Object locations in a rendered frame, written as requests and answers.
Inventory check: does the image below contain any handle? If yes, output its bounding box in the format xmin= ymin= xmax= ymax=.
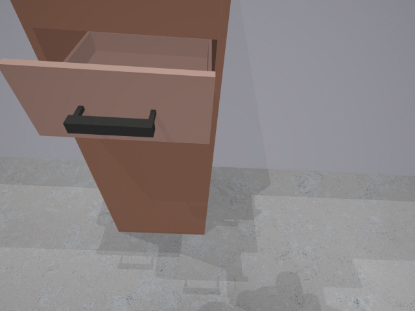
xmin=63 ymin=106 xmax=156 ymax=137

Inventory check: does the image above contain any drawer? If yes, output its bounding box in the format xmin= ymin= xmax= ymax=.
xmin=0 ymin=31 xmax=215 ymax=144

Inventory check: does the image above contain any cabinet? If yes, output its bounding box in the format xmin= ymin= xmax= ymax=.
xmin=10 ymin=0 xmax=231 ymax=235

